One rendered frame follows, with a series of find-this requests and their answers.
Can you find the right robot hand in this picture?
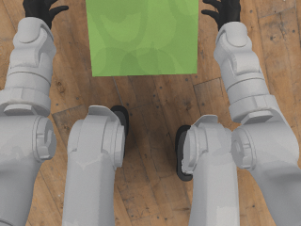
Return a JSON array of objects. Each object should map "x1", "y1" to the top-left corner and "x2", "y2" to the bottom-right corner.
[{"x1": 201, "y1": 0, "x2": 241, "y2": 31}]

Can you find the left robot foot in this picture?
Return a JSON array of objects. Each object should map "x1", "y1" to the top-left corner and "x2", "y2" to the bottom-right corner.
[{"x1": 110, "y1": 105, "x2": 129, "y2": 158}]

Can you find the robot right upper arm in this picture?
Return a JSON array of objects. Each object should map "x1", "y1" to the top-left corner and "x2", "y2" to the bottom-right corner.
[{"x1": 230, "y1": 121, "x2": 301, "y2": 226}]

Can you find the right robot foot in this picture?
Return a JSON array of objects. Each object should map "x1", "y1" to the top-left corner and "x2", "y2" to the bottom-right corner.
[{"x1": 175, "y1": 124, "x2": 193, "y2": 182}]

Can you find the robot foot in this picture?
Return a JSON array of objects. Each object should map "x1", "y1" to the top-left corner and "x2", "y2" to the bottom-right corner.
[
  {"x1": 110, "y1": 105, "x2": 129, "y2": 158},
  {"x1": 175, "y1": 124, "x2": 193, "y2": 182}
]

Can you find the left robot hand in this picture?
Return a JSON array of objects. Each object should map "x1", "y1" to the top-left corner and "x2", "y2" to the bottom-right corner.
[{"x1": 23, "y1": 0, "x2": 69, "y2": 30}]

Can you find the left robot forearm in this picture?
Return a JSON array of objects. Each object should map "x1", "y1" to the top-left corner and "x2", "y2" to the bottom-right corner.
[{"x1": 0, "y1": 17, "x2": 56, "y2": 118}]

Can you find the robot left upper arm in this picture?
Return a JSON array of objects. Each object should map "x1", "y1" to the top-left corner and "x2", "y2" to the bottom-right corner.
[{"x1": 0, "y1": 115, "x2": 57, "y2": 226}]

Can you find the right robot forearm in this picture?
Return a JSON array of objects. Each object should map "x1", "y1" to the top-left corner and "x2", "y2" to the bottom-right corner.
[{"x1": 214, "y1": 22, "x2": 299, "y2": 160}]

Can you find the carton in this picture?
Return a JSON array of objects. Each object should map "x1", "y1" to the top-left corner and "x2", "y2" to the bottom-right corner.
[{"x1": 86, "y1": 0, "x2": 198, "y2": 77}]

